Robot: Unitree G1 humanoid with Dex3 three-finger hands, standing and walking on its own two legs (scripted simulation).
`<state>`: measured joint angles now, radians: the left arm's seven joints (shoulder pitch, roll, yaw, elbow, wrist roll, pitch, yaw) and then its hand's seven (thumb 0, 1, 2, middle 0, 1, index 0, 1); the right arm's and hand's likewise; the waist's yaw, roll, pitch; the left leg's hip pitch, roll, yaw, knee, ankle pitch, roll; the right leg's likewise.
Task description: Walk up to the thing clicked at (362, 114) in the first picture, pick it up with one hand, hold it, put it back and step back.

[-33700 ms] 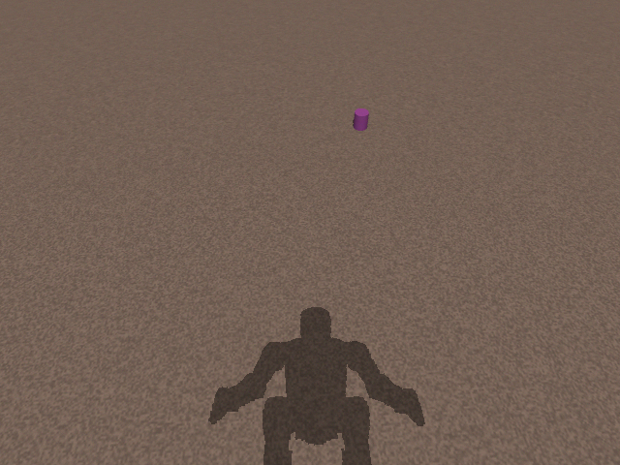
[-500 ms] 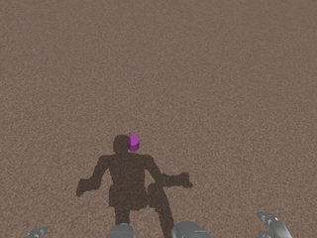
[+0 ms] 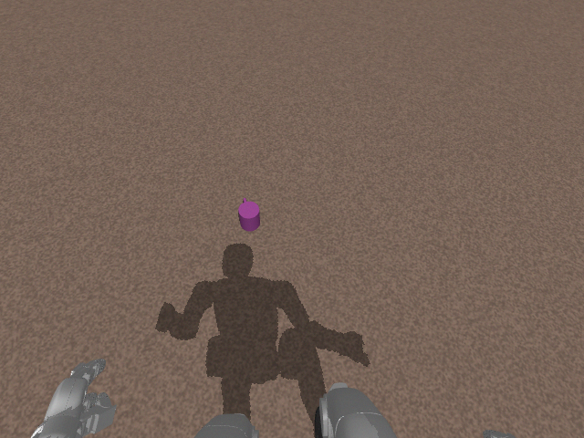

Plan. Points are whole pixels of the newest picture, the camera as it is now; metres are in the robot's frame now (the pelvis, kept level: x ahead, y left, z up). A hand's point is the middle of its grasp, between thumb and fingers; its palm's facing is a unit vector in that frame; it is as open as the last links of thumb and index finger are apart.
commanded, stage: step back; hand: left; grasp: from above
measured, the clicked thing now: (248, 213) +0.88 +0.16 -0.70
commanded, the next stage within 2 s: stand in 1.46 s
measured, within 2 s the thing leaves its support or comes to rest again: neither
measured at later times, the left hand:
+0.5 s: hand out of the picture -0.12 +0.22 -0.12, palm faces -0.01 -0.90 -0.43, open 7.4 cm
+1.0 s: hand out of the picture -0.10 +0.21 -0.13, palm faces +0.03 -0.91 -0.41, open 7.4 cm
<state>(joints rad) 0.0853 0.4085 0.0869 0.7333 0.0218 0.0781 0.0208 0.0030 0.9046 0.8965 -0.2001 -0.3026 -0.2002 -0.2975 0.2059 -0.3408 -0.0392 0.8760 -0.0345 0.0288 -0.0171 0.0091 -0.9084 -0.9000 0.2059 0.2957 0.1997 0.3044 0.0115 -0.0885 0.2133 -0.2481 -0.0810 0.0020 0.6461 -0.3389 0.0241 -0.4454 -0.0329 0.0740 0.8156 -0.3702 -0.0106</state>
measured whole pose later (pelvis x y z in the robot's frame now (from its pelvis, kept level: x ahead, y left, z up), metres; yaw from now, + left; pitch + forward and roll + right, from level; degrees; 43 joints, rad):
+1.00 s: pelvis -0.16 -0.07 +0.01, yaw +2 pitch -3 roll +0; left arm 0.22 0.38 0.08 0.97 0.03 -0.03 -0.01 0.00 0.91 0.90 -0.20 -0.30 -0.20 -0.30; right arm 0.27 -0.40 -0.07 0.95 -0.03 0.01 0.02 0.01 -0.90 -0.90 0.21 0.30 0.20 0.31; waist -0.01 0.03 0.08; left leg -0.20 0.03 -0.06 0.66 -0.41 0.00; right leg -0.31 0.00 -0.05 0.60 -0.23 -0.02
